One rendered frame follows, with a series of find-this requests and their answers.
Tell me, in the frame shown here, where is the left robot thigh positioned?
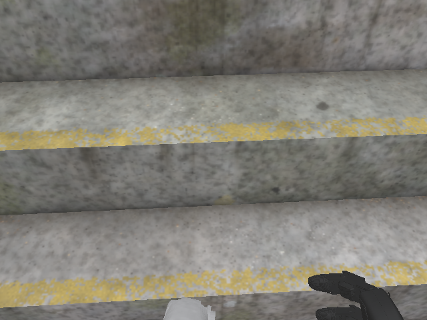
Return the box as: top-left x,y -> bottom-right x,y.
164,297 -> 216,320

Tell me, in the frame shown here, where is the robot right hand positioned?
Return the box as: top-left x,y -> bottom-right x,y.
308,271 -> 404,320

